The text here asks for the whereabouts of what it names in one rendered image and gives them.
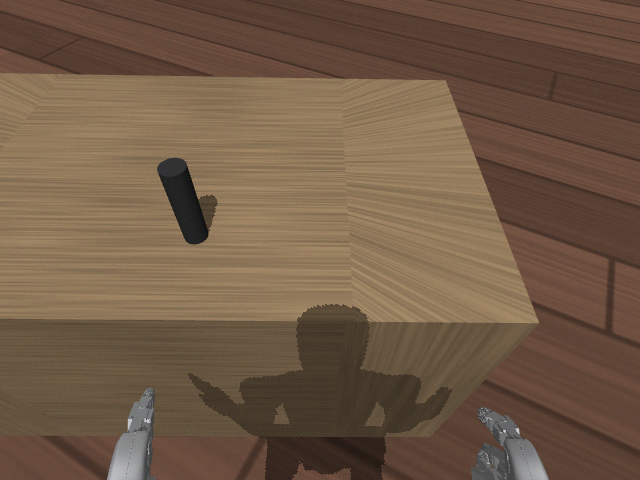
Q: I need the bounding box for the left robot hand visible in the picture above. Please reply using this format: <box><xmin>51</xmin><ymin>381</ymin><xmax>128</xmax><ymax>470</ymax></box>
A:
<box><xmin>107</xmin><ymin>388</ymin><xmax>156</xmax><ymax>480</ymax></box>

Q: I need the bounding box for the right robot hand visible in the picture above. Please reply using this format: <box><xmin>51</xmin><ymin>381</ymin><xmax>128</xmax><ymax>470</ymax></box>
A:
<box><xmin>471</xmin><ymin>407</ymin><xmax>549</xmax><ymax>480</ymax></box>

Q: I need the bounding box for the can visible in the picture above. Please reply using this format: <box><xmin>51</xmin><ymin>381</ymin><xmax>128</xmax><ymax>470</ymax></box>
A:
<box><xmin>157</xmin><ymin>158</ymin><xmax>209</xmax><ymax>244</ymax></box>

